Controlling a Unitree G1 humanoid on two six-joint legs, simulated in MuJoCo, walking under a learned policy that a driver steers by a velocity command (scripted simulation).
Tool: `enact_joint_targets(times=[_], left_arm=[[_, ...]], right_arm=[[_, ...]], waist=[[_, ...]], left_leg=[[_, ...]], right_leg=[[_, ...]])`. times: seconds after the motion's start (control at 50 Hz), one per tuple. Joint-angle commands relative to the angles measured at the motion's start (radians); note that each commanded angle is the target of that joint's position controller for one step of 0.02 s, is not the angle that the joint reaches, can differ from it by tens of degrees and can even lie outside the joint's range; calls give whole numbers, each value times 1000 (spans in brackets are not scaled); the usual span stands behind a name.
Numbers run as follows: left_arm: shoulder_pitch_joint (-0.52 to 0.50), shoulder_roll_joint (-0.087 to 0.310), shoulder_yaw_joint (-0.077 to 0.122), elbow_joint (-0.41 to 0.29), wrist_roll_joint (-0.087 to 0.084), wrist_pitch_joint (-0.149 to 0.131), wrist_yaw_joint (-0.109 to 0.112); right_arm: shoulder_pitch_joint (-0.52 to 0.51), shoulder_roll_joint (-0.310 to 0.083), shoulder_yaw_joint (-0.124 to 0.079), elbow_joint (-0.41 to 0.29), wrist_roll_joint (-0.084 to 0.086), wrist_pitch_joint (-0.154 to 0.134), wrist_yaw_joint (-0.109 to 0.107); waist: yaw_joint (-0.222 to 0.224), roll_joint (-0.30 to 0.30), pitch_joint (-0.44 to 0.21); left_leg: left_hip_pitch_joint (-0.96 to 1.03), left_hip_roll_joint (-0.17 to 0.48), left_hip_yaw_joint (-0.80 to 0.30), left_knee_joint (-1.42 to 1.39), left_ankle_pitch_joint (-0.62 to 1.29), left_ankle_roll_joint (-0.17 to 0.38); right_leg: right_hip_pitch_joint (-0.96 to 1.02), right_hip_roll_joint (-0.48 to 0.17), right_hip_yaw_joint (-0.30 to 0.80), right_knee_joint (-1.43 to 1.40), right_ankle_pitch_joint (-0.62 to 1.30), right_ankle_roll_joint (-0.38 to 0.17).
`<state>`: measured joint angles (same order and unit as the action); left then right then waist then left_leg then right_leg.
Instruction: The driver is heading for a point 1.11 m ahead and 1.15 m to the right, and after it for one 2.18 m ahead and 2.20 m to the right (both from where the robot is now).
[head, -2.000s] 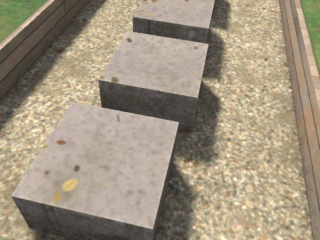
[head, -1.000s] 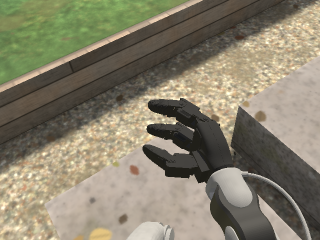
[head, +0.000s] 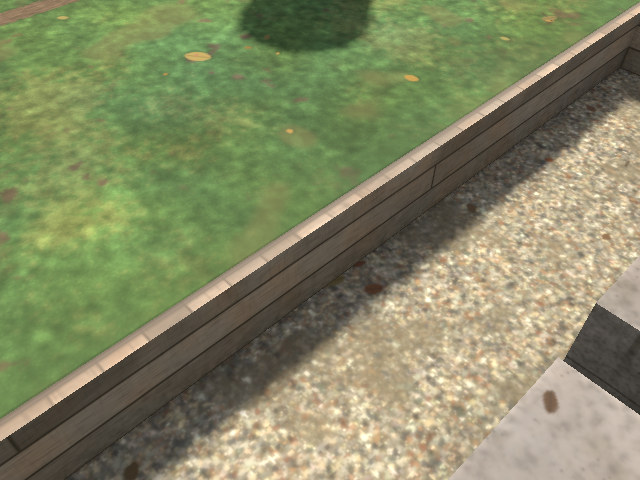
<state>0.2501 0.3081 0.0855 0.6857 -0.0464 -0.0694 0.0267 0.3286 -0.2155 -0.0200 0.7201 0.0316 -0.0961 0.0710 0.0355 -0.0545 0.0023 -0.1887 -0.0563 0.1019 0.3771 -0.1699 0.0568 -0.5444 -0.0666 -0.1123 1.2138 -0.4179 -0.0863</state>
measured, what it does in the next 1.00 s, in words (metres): walks ahead, turning right: right foot, then left foot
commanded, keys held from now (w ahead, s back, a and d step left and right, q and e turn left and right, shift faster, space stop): w+e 0.30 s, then e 0.70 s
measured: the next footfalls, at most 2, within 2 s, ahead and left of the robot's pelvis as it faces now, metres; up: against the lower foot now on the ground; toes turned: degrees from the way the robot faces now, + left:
right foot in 0.22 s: +0.09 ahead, -0.01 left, +0.00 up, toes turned -17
left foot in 0.54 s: +0.17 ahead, +0.08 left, +0.00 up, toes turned -22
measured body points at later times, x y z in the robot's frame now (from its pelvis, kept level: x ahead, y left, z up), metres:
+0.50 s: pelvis +0.17 +0.01 +0.00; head +0.14 -0.01 +0.45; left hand +0.38 +0.21 -0.08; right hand +0.28 -0.29 -0.05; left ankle +0.20 +0.08 -0.67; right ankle +0.07 +0.00 -0.71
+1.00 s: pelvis +0.32 -0.11 -0.03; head +0.37 -0.12 +0.41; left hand +0.61 -0.12 -0.12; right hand +0.14 -0.31 -0.15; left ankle +0.16 +0.10 -0.67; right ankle +0.42 -0.26 -0.75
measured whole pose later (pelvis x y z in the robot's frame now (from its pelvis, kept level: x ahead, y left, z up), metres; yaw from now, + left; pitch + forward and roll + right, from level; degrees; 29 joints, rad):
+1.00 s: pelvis +0.32 -0.11 -0.03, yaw -35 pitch +2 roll +1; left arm 0.03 0.17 -0.04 0.54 0.00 0.00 -0.05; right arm 0.45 -0.24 0.00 0.82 0.01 -0.01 -0.01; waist -0.08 -0.09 0.06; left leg -0.02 -0.01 0.14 0.88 -0.46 -0.02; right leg -0.56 0.05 -0.05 0.52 0.02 -0.14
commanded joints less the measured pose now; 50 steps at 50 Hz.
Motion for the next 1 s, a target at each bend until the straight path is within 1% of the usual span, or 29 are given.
enact_joint_targets(times=[0.02, 0.04, 0.14, 0.2, 0.22, 0.24, 0.26, 0.3, 0.34, 0.4, 0.42, 0.46, 0.5, 0.52, 0.54, 0.56, 0.58, 0.6, 0.62, 0.66, 0.7, 0.74, 0.8, 0.84, 0.88, 0.9, 0.96, 0.98, 1.0], left_arm=[[-74, -55, -46, -89, 36, -17, -16], [-95, -44, -55, -99, 50, -31, -20], [-51, 7, -46, -117, 65, 14, -47], [103, 53, -33, -51, 47, 33, -96], [83, 106, -21, -54, 32, 29, -80], [61, 156, -7, -104, 16, 22, -102], [72, 109, -11, -103, -3, 24, -131], [1, 63, -28, -104, -15, 53, -154], [-62, 48, -49, -111, -27, 59, -112], [-124, 130, -20, -132, 29, 105, -34], [-175, 105, -23, -146, 41, 122, 6], [-358, 97, -36, -232, 46, 100, 41], [-528, 85, -51, -300, 21, 66, 42], [-617, 63, -67, -310, 14, 50, 36], [-610, 13, -75, -272, 25, 20, 35], [-304, -9, -57, -259, 55, 17, 53], [-206, -50, -52, -306, 77, 20, 90], [-179, -13, -49, -284, 88, 22, 89], [-267, -2, -59, -294, 65, 15, 73], [-322, 16, -73, -300, -60, -4, 29], [-480, 65, -80, -333, -94, -11, -23], [-434, 55, -77, -305, -94, -8, -46], [-478, -85, -132, -351, -45, 33, -97], [-367, -124, -139, -311, -24, 15, -93], [-336, -103, -133, -284, 6, -2, -77], [-418, -32, -86, -307, 85, 26, -87], [-85, 89, -28, -171, 50, 64, -82], [50, 104, -14, -107, 35, 78, -58], [46, 117, -27, -121, 80, 84, -46]], right_arm=[[-90, -94, -2, -136, -8, -16, -20], [-154, -102, 5, -174, -44, -8, -28], [-69, -174, 6, -183, -3, 8, -52], [-82, -230, -13, -228, -26, 39, -68], [-47, -217, -7, -251, -22, 52, -73], [-76, -211, -10, -306, -13, 62, -45], [-66, -219, -16, -280, 15, 75, -27], [-159, -205, -11, -262, 9, 70, -37], [-187, -226, -17, -261, 8, 60, -38], [-197, -110, 34, -313, -47, 77, -103], [-176, -101, 33, -326, -41, 69, -128], [-105, -124, 15, -311, -38, 37, -151], [163, -134, -9, -221, -57, 7, -165], [346, -121, -14, -145, -48, -15, -171], [468, -80, -3, -61, -43, -23, -157], [193, -31, 48, -89, -19, -19, -111], [22, -53, 64, -136, 25, -1, -87], [-56, -84, 60, -174, 21, 15, -66], [-34, -104, 45, -140, -3, -10, -50], [7, -79, 28, -39, 13, -49, -39], [9, -117, 12, -10, 42, -56, -38], [23, -74, 22, 31, 29, -57, -37], [98, -57, 34, 58, -46, 4, -88], [132, -35, 28, 88, -23, 6, -78], [148, -35, 23, 93, -27, 32, -83], [-10, -293, -31, 49, -18, 42, -123], [-77, -274, -43, -20, 13, 81, -104], [-9, -233, -38, -14, -2, 76, -61], [50, -92, -12, -34, -92, 43, -35]], waist=[[-1, 106, -46], [-2, 109, -112], [10, 147, 19], [14, 4, -37], [-23, -173, -146], [-40, -253, -139], [41, -194, -114], [-20, -3, 40], [-57, 81, 66], [-34, -50, -108], [-53, -100, -215], [-111, -68, -216], [-242, 16, -203], [-349, 131, -158], [-393, 192, 63], [-103, 94, 273], [73, 100, 197], [82, 164, 74], [27, 162, 5], [-18, 73, 39], [-126, 53, 31], [-109, -69, 99], [-161, 28, 160], [-158, 95, 73], [-147, 139, 91], [-11, 82, 25], [83, 183, -187], [110, 57, -205], [-3, -10, -236]], left_leg=[[-13, 224, -92, -192, 252, 109], [-61, 178, -31, -167, 268, 128], [45, 294, -81, -35, 430, 145], [103, 257, -19, 259, 518, 127], [-54, 169, 74, 550, -12, 102], [-434, -29, 126, 856, -614, 68], [-620, -22, 34, 966, -643, 29], [-627, 71, -23, 1028, -550, -36], [-504, 67, 0, 790, -372, -66], [-183, -56, 84, 592, -87, -66], [-100, -19, 37, 692, 32, -51], [180, -65, 52, 744, 116, -39], [544, -83, 37, 688, 124, -21], [709, -13, -71, 473, 263, 0], [578, 156, -353, -128, 278, 89], [187, 200, -319, -58, 1149, 40], [94, 326, -404, 61, 1579, -18], [82, 311, -352, 41, 1504, -52], [173, 247, -335, 8, 1165, -3], [358, 245, -325, -62, 843, -1], [403, 338, -366, -171, 437, 77], [319, 316, -244, -190, 438, 22], [26, 170, 26, -232, 654, -70], [61, 152, 94, -213, 875, -132], [218, 172, 100, -170, 1016, -131], [185, 233, 9, -3, 1127, -103], [289, 222, 31, 512, 1064, -54], [21, 68, 41, 928, 159, -87], [-489, -12, -93, 1246, -501, -86]], right_leg=[[59, -14, -27, -76, 41, 2], [204, 40, -91, -33, 107, -23], [197, -2, 26, -400, -109, -129], [382, 48, 20, -760, 93, -123], [587, -73, 166, -782, 259, -78], [775, -286, 576, -747, 838, -187], [786, -324, 659, -848, 1036, -315], [624, -288, 482, -832, 1053, -336], [503, -176, 317, -868, 1081, -206], [439, -37, 127, -817, 1380, -82], [443, -51, 134, -783, 1401, -92], [163, 23, 83, -702, 1406, -37], [-173, 16, 124, -516, 1258, 3], [-344, 38, 143, -332, 665, 23], [-351, 81, 181, -108, -172, 60], [-198, 169, 91, 90, -381, 28], [-193, 147, 160, 157, -367, -20], [-134, 117, 157, 144, -216, -31], [-246, 108, 64, 181, -148, -13], [-524, 48, 134, 194, -131, 35], [-702, -10, 153, 182, -33, 59], [-667, -15, 186, 59, 94, 72], [-310, 74, 73, -237, 502, 58], [-104, 102, 16, -267, 605, 2], [-136, 102, -27, -351, 522, -32], [-71, 96, 30, -374, 485, -34], [242, 117, 63, -837, 485, -92], [552, 35, 169, -960, 698, -184], [855, -110, 384, -599, 1259, -297]])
